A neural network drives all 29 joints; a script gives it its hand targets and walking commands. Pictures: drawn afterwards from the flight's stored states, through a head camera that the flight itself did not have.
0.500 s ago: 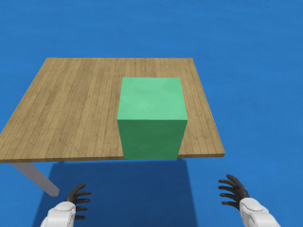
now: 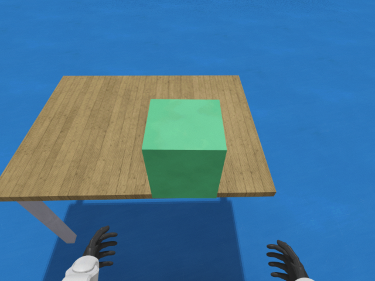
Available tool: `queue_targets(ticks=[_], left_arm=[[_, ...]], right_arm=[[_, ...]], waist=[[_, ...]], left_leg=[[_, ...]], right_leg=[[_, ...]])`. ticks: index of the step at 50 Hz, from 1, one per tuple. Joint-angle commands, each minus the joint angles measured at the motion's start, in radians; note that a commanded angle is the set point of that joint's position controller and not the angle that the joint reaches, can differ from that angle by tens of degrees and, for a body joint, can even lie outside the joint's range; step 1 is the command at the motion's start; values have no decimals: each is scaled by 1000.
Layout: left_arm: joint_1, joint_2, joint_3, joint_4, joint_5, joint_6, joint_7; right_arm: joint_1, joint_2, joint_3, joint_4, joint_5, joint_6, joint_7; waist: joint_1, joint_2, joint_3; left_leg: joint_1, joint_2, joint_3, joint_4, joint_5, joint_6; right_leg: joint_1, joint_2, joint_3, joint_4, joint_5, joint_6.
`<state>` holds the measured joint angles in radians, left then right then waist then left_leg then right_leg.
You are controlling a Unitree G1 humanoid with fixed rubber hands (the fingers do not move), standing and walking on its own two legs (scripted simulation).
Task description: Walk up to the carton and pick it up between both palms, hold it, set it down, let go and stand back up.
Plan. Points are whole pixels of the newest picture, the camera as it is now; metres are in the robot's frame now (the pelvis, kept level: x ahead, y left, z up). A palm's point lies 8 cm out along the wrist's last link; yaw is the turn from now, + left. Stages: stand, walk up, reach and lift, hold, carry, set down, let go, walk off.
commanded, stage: reach and lift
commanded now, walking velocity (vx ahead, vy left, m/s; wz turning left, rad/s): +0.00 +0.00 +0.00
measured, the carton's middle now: (184, 150) +0.50 +0.00 -0.08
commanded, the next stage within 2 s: none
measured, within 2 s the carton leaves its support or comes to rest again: neither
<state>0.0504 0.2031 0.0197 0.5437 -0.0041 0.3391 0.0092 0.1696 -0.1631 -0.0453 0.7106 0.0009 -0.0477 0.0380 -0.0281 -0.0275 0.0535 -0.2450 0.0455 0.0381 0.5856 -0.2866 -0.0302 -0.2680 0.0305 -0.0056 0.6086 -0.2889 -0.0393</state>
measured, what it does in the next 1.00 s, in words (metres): stands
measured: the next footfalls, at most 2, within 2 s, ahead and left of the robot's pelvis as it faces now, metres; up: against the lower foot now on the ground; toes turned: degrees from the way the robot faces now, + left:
none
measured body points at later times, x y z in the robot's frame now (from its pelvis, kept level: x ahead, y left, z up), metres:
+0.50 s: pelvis +0.03 +0.02 +0.01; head +0.04 +0.01 +0.46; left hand +0.24 +0.24 -0.06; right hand +0.21 -0.21 -0.08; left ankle +0.02 +0.14 -0.73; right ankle +0.03 -0.09 -0.73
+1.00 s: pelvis +0.03 +0.01 +0.00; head +0.05 +0.01 +0.45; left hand +0.27 +0.23 -0.04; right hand +0.27 -0.20 -0.06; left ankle +0.02 +0.14 -0.73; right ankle +0.03 -0.09 -0.73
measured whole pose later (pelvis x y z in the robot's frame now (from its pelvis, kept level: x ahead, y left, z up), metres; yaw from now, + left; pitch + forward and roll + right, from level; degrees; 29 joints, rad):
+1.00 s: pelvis +0.03 +0.01 +0.00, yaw +1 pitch +2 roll +0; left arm -0.06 0.17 -0.02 0.84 -0.14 -0.41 0.06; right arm -0.08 -0.19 0.06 1.02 0.22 -0.56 0.05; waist 0.01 0.00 -0.01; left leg -0.30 0.04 0.03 0.58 -0.32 -0.03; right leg -0.31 0.02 -0.02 0.59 -0.31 -0.03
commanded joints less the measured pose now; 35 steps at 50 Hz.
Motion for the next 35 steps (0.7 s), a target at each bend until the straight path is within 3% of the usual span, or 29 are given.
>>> queue_targets(ticks=[1,4,6,9,12,14,16,18,20,21,22,24,26,29,32,35], left_arm=[[-70,110,50,-98,13,-58,1],[-95,132,60,-131,32,-139,16],[-118,132,56,-175,8,-203,31],[-119,132,46,-155,-18,-282,48],[-99,117,23,-142,-41,-344,53],[-83,95,5,-90,-60,-364,40],[-32,95,6,-73,-68,-391,32],[-15,93,16,-30,-54,-416,35],[-13,84,2,-29,-65,-440,34],[-36,76,3,-40,-63,-451,38],[-13,60,-9,28,-67,-453,36],[-14,52,-2,47,-76,-483,37],[-19,33,0,84,-70,-501,39],[-54,20,-7,83,-55,-551,46],[-103,28,0,34,-62,-615,56],[-140,36,2,34,-59,-679,70]], right_arm=[[-94,-89,-33,-172,4,-32,-8],[-64,-56,-26,-153,20,-64,-6],[-68,-44,-33,-188,18,-105,-3],[-74,-20,-17,-159,17,-159,-3],[-57,-47,-25,-77,42,-198,-6],[-81,-67,-34,-41,33,-222,-6],[-68,-96,-35,-16,51,-263,-9],[-102,-128,-39,-11,52,-300,-5],[-121,-144,-36,-15,58,-334,-2],[-141,-149,-43,-16,61,-346,3],[-147,-141,-24,21,68,-346,6],[-171,-155,-19,15,74,-364,9],[-186,-162,1,53,94,-372,21],[-191,-162,30,96,123,-401,33],[-210,-155,38,91,161,-435,40],[-229,-143,49,117,183,-464,40]], waist=[[34,-21,13],[37,14,-52],[23,2,-129],[36,29,-168],[6,66,-198],[-13,38,-201],[-8,45,-230],[20,51,-236],[22,18,-223],[36,32,-227],[29,6,-179],[37,-20,-161],[61,-12,-111],[66,4,-124],[54,-1,-173],[48,58,-212]], left_leg=[[11,-48,61,-132,-6,32],[35,-49,69,-144,16,38],[59,-42,61,-135,28,40],[53,-45,66,-134,45,37],[82,-38,42,-122,97,21],[111,-40,30,-117,152,8],[167,-42,22,-112,222,-8],[163,-48,16,-104,319,-20],[189,-50,13,-116,351,-29],[194,-45,9,-117,365,-32],[198,-40,1,-123,360,-29],[187,-40,0,-130,355,-27],[176,-34,-6,-154,345,-27],[180,-36,-3,-142,365,-32],[175,-33,-1,-135,321,-20],[123,-45,8,-113,283,-20]], right_leg=[[2,-37,13,-201,-28,15],[31,-39,26,-205,13,26],[37,-36,29,-196,38,21],[30,-48,33,-189,81,27],[18,-43,22,-165,152,18],[10,-28,9,-175,180,14],[9,-16,-9,-176,227,8],[32,-2,-10,-170,296,9],[55,9,-20,-185,318,11],[49,14,-20,-184,307,8],[43,10,-16,-196,291,4],[39,17,-19,-205,283,6],[53,17,-14,-212,241,1],[64,12,1,-209,256,0],[81,5,15,-193,252,4],[69,-3,30,-169,242,5]])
